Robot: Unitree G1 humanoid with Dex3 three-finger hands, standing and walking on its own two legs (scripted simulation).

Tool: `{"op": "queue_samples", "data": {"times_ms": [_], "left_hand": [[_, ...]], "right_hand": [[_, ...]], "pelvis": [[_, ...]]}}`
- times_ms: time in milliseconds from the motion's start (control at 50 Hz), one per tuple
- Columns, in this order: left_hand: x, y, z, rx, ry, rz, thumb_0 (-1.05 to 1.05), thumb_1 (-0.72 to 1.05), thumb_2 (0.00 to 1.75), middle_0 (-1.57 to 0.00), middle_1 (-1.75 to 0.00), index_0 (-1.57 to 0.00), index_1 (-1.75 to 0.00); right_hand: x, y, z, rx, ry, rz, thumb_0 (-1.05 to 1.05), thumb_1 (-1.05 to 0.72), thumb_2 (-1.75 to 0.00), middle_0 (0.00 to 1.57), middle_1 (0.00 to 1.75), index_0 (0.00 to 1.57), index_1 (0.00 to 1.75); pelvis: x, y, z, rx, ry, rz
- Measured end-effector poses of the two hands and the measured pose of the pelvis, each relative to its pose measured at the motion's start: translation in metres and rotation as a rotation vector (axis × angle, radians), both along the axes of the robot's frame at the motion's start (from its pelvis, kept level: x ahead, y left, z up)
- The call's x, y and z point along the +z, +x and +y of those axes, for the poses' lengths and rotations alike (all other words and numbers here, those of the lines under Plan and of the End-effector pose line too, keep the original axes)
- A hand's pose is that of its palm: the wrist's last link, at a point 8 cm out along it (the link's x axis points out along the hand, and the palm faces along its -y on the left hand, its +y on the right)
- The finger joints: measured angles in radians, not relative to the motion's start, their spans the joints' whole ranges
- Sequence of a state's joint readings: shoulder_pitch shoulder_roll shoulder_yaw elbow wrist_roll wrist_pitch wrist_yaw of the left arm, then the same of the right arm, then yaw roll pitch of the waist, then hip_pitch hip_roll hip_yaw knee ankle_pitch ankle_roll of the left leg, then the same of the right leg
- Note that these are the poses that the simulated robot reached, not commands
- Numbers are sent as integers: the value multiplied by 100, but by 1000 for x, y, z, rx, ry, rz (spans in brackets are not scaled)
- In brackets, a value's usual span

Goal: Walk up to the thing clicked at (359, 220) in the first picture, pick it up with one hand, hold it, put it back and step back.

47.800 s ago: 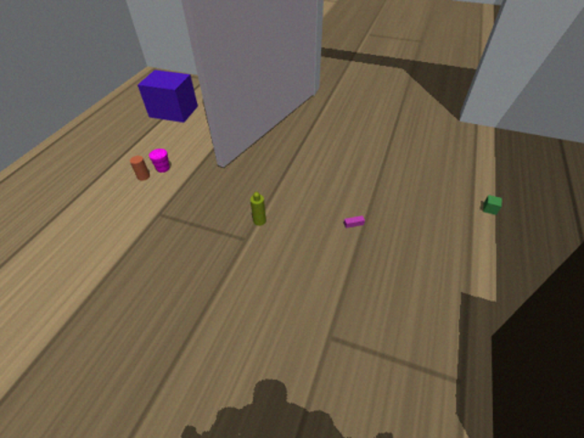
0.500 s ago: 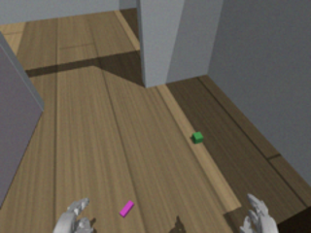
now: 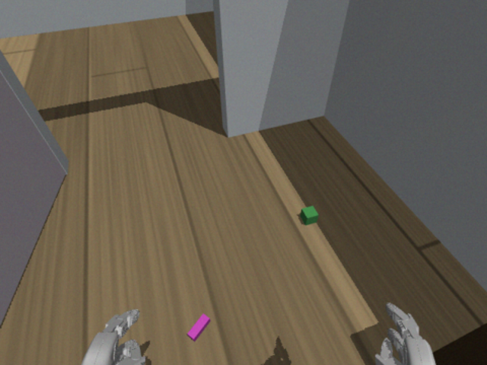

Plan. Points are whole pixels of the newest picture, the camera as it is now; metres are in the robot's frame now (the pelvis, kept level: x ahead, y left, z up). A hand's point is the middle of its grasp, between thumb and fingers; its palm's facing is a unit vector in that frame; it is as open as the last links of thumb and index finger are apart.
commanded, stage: home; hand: left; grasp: from above
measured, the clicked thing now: (199, 327) +0.41 +0.20 -0.70
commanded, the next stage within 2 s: stand in 0.06 s
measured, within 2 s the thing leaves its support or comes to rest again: neither
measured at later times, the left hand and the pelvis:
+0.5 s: hand out of the picture +0.09 +0.24 -0.11, palm faces +0.04 -0.94 -0.33, open 7.4 cm; pelvis -0.01 +0.00 +0.04, yaw +1 degrees
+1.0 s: hand out of the picture +0.02 +0.25 -0.10, palm faces +0.05 -0.94 -0.34, open 7.4 cm; pelvis -0.01 +0.01 +0.06, yaw +1 degrees
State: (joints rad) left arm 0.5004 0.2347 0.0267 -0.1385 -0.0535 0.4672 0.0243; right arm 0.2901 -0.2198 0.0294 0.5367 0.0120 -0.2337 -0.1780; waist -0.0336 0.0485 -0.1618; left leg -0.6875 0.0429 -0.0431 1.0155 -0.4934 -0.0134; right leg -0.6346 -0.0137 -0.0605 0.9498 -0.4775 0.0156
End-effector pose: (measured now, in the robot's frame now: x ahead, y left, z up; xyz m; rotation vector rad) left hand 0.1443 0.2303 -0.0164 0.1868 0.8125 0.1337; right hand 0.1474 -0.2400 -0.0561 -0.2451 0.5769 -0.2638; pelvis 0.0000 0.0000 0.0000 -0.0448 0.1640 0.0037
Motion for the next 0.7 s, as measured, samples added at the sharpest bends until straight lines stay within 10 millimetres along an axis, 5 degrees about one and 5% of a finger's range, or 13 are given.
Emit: {"op": "queue_samples", "data": {"times_ms": [160, 280, 480, 700], "left_hand": [[-2, -2, -1, 5, -5, 5, 1, 91, 90, -21, -30, -20, -30], [-31, -3, 20, -27, 96, 6, 1, 90, 90, -21, -30, -20, -30], [-55, -64, 52, 56, 109, 236, 1, 91, 90, -21, -30, -20, -30], [-56, -114, 57, 117, 77, 403, 1, 91, 90, -21, -30, -20, -30]], "right_hand": [[1, 0, -1, 2, -2, -3, 1, -90, -90, 20, 30, 21, 30], [-19, -14, -12, 162, -50, 316, 1, -90, -90, 20, 30, 21, 30], [-13, -55, -35, 59, -15, 499, 1, -90, -90, 20, 30, 21, 30], [-7, -74, -23, 27, 21, 590, 1, -90, -90, 20, 30, 21, 30]], "pelvis": [[-1, -1, -1, 2, 0, 1], [13, -11, -2, 6, 35, -105], [34, -9, 4, 5, 36, -170], [54, -6, 10, 13, 34, -213]]}}
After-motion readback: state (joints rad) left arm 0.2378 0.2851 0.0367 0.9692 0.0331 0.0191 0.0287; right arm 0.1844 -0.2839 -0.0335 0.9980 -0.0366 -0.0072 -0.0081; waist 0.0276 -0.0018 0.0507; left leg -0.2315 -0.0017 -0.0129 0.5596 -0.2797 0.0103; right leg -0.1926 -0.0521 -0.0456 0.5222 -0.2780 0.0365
